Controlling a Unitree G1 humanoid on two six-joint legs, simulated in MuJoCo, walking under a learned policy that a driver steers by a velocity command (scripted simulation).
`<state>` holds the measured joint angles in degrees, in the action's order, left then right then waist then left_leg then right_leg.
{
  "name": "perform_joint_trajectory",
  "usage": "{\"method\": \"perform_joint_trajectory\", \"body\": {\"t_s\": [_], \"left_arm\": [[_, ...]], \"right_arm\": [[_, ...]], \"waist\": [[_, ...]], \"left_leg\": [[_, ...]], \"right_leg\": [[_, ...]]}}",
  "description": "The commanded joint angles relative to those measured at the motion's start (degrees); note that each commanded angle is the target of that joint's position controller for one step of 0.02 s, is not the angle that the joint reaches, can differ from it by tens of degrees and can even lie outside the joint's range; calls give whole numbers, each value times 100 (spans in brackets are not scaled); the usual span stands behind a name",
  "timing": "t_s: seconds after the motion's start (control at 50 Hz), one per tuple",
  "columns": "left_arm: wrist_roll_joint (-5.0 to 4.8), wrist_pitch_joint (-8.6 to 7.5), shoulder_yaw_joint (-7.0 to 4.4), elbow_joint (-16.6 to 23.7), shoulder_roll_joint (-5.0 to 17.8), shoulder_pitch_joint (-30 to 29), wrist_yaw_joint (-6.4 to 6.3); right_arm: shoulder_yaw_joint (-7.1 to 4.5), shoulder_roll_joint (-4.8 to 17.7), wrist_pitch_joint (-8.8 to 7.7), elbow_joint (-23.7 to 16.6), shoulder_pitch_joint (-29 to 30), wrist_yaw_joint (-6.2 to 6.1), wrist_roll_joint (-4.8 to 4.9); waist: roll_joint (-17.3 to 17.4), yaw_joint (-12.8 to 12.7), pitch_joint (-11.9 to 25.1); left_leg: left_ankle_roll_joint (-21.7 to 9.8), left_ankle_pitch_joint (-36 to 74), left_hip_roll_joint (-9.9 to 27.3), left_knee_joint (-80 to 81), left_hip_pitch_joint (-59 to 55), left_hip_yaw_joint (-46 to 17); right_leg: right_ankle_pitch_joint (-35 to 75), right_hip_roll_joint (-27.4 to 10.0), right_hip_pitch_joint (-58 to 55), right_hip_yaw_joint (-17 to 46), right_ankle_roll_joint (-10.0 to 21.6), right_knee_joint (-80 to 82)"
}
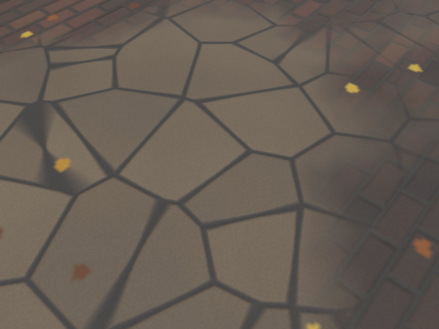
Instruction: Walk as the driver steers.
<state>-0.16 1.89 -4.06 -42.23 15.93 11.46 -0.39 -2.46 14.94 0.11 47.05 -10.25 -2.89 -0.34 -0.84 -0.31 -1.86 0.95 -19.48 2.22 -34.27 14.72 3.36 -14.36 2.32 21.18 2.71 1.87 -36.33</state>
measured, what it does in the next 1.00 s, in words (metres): walks ahead, turning right: left foot, then right foot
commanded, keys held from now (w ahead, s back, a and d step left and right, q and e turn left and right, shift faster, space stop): e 0.30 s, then w+e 0.70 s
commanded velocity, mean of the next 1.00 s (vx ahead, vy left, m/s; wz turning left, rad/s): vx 0.24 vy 0.00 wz -0.55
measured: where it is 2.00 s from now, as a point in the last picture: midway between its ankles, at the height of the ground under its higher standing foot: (390, 314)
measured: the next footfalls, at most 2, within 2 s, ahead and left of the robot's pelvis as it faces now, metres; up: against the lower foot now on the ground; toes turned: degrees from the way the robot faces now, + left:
left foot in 0.46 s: +0.09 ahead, +0.12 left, +0.00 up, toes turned -19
right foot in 0.94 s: +0.22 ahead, -0.26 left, +0.00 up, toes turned -34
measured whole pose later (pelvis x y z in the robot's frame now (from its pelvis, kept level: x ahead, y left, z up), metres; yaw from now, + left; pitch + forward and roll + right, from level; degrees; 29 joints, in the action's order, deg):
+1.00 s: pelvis +0.17 -0.12 -0.01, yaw -34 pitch +3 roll +0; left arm -1.7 -1.7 -3.9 -33.3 17.2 5.1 2.4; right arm -3.6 18.0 -3.9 46.2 -21.5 -0.5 0.9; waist 0.5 3.6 -3.5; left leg 2.5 -28.2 5.9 -57.9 9.4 2.6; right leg -11.6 2.2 28.9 -2.1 4.7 -38.1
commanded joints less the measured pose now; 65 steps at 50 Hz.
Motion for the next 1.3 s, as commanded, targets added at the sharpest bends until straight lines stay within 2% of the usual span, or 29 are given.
{"method": "perform_joint_trajectory", "body": {"t_s": [0.02, 0.06, 0.08, 0.1, 0.12, 0.18, 0.3, 0.38, 0.42, 0.44, 0.46, 0.48, 0.5, 0.54, 0.6, 0.72, 0.84, 0.88, 0.92, 0.94, 0.96, 0.98, 1.0, 1.02, 1.06, 1.12, 1.18, 1.24, 1.3], "left_arm": [[-16, -41, -178, 516, 412, -154, 54], [-35, -21, -253, 527, 570, -30, 68], [-21, -17, -374, 521, 973, 50, 25], [40, -59, -399, 554, 1131, 389, 25], [130, -186, -323, 531, 1043, 638, 44], [-75, -336, -275, 711, 970, -20, -27], [-51, -55, -303, 808, 997, -94, -214], [-86, 12, -310, 890, 1011, -220, -193], [-130, 27, -285, 898, 957, -321, -198], [-140, 10, -247, 912, 825, -325, -208], [-117, -9, -145, 908, 424, -194, -207], [-149, -114, -158, 1173, 424, -362, -192], [-104, -215, -226, 1275, 771, -546, -158], [-53, -216, -315, 963, 968, -187, -96], [-58, -262, -247, 916, 656, -230, 10], [-109, -327, -121, 1168, 404, -764, 135], [-154, -373, 13, 1415, 257, -1342, 376], [-128, -364, -50, 1437, 406, -1198, 410], [-122, -322, -310, 1119, 842, 87, 366], [-165, -262, -515, 835, 1225, 1152, 270], [-241, -275, -614, 784, 1970, 1374, 167], [-189, -389, -494, 961, 1706, 1566, 178], [-103, -482, -354, 827, 1276, 1373, 214], [-110, -524, -296, 790, 1118, 1103, 208], [-25, -537, -170, 934, 827, 315, 181], [-21, -590, -160, 887, 829, 83, 112], [-53, -603, -183, 684, 946, 280, 17], [-117, -562, -214, 496, 1031, 604, -30], [-181, -537, -235, 315, 1068, 927, -54]], "right_arm": [[-306, 995, 21, -349, 121, -144, 57], [-340, 972, 52, -402, 166, -144, 50], [-328, 834, 56, -538, 189, -121, -24], [-279, 721, 55, -714, 641, -112, -56], [-241, 600, 34, -792, 716, -75, -26], [-296, 765, -5, -637, 420, -45, 17], [-216, 541, -68, -700, 515, 58, 87], [-261, 686, -120, -741, 403, 173, 140], [-304, 677, -211, -628, 5, 219, 156], [-360, 772, -252, -511, -336, 206, 128], [-430, 1085, -279, -422, -886, 178, 44], [-496, 1550, -324, -461, -886, 229, -170], [-500, 1457, -413, -586, -407, 232, -216], [-355, 895, -453, -732, 26, 123, -6], [-300, 809, -496, -652, -358, 74, -20], [-339, 979, -502, -528, -924, 150, -34], [-433, 1285, -425, -324, -1181, 211, 150], [-476, 1428, -376, -290, -1136, 228, 212], [-476, 1492, -326, -299, -1038, 194, 257], [-396, 1320, -360, -380, -1143, 167, 192], [-101, 455, -465, -808, -1449, 225, -133], [-91, 686, -698, -913, -1056, 253, 35], [-224, 1140, -799, -1097, -413, 282, 293], [-174, 1064, -866, -1154, -280, 270, 276], [-225, 1073, -838, -1048, -394, 239, 21], [-204, 925, -654, -981, -542, 291, -62], [-119, 728, -605, -1191, 111, 290, -105], [-28, 527, -661, -1371, 911, 356, -48], [-77, 693, -712, -1505, 1276, 429, 60]], "waist": [[965, 70, 369], [369, 42, 331], [-794, 161, 323], [-1491, -200, 419], [-1311, -289, 827], [-179, 25, 923], [-535, -4, 940], [-960, 16, 694], [-893, 287, 500], [-653, 437, 456], [300, 502, 715], [1262, 406, 303], [1347, 196, -203], [1028, 29, -248], [800, 206, -210], [776, 526, -345], [681, 652, -638], [783, 430, -448], [744, -385, 482], [463, -861, 1099], [-1361, -428, 1658], [-1102, -691, 2736], [-665, -803, 1820], [-484, -593, 1220], [-217, -59, 620], [-202, 208, 361], [-160, 60, 33], [-241, -258, -47], [-315, -363, -46]], "left_leg": [[-991, 1999, 1635, 871, -398, -1301], [-597, 1464, 1207, 286, 27, -700], [-104, 778, 387, -703, 537, 141], [239, -891, -422, -1864, 1607, 81], [223, -1915, -430, -2975, 2128, -700], [201, -1119, -152, -3331, 2230, -1047], [412, -485, -417, -1435, 1302, -852], [221, -254, -560, -271, 406, -675], [-15, 297, -544, 775, -459, -550], [-183, 370, -272, 1196, -1175, -654], [-523, -600, 933, 1597, -1979, -1831], [-1163, -1999, 1958, 2315, -1630, -3811], [-1441, -2551, 2189, 2531, -1116, -4142], [-1012, -1800, 1573, 2511, -1167, -2941], [-839, -495, 1237, 2629, -1088, -1744], [-947, 741, 1225, 2699, -1367, -615], [-882, 1358, 1469, 2613, -1520, 80], [-793, 3074, 1521, 2099, -1656, 325], [-553, 5480, 1310, 207, -1419, 823], [-330, 4823, 1100, -1293, -279, 880], [77, -488, 231, -3558, 2389, 703], [90, -1408, -271, -4580, 2984, -748], [-25, -791, 32, -4631, 3560, -885], [-136, -307, 268, -4226, 3471, -802], [-101, 267, 574, -3414, 2667, -856], [115, 532, 539, -2906, 2248, -712], [306, 1494, 356, -1713, 2257, -587], [299, 2550, -6, -274, 1678, -497], [206, 2705, -137, 333, 1409, -698]], "right_leg": [[-203, -206, 311, -119, 160, -427], [902, -351, -183, 226, 402, 245], [1641, -823, -469, 1382, 804, 968], [2187, -1417, -1288, 2876, 1481, 1581], [2457, -1794, -1904, 3331, 1780, 1665], [2765, -1559, -1796, 2519, 1362, 1393], [2115, -998, -1452, 2184, 1120, 1520], [-1307, -769, -555, 2608, 1039, 2062], [-2027, -543, 63, 2614, 813, 1968], [-2245, -296, 662, 2388, 556, 1575], [-2390, 213, 1452, 1543, 183, -156], [-1925, 689, 2624, 916, 76, -1284], [-1404, 78, 2967, 965, 10, -1966], [-541, -128, 2874, 744, -182, -2476], [262, -278, 2764, 413, -350, -3053], [1033, -561, 2757, 134, -499, -1882], [721, -626, 1939, -475, -125, -371], [249, -361, 1273, -750, 147, -70], [406, 180, -744, -1037, 520, 418], [519, 115, -2568, -585, 740, 434], [-365, -1624, -4632, 2549, 1665, 713], [-1415, -2273, -4857, 4770, 2238, 1870], [-1022, -2079, -4384, 3879, 1861, 2043], [-570, -1838, -3552, 3130, 1687, 2011], [495, -1369, -2020, 2166, 1467, 2157], [1355, -1184, -1092, 1719, 1559, 2455], [1613, -889, -622, 1262, 1414, 2513], [1199, -642, -391, 1083, 1124, 2383], [853, -844, -737, 1511, 1034, 2123]]}}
